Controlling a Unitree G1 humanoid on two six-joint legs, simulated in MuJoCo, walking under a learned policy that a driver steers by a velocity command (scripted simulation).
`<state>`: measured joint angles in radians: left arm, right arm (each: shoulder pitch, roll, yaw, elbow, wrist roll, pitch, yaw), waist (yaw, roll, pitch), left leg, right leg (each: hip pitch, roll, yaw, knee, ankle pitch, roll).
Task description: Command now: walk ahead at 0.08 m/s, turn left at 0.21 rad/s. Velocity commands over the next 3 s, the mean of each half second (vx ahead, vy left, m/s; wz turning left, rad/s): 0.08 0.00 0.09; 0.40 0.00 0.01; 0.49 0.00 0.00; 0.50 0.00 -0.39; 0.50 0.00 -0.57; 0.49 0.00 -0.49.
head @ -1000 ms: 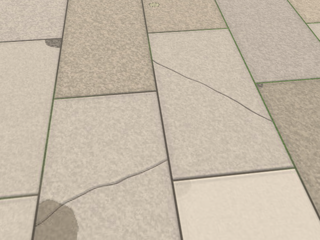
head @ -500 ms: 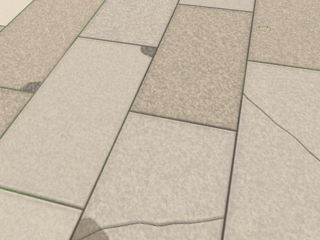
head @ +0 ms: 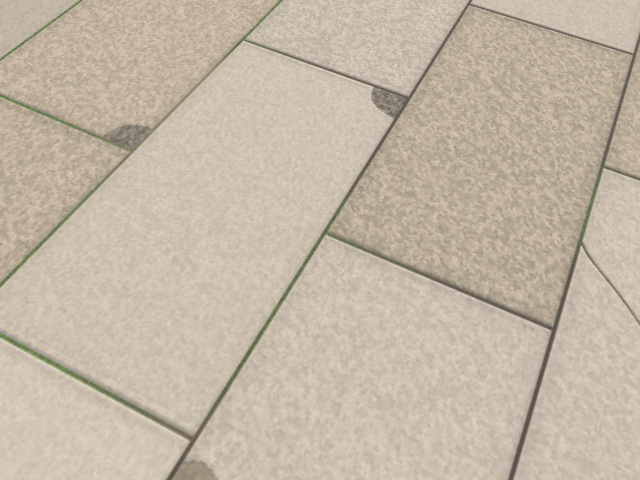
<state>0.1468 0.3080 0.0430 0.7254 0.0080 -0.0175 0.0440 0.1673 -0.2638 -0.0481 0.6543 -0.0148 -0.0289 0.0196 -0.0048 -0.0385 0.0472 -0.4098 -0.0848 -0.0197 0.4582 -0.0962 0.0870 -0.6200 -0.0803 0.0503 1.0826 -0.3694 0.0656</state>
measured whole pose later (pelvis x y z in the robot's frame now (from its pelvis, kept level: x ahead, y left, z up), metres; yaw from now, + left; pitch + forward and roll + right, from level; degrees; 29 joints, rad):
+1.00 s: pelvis +0.27 -0.05 -0.01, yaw +1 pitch +3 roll +1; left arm 0.00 0.24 0.03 0.64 -0.02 -0.09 -0.05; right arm 0.47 -0.25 -0.05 0.89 0.02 -0.06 0.00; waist -0.10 -0.03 0.02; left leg 0.11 0.00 -0.01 0.26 -0.41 0.00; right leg -0.56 -0.02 -0.02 0.54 -0.03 -0.06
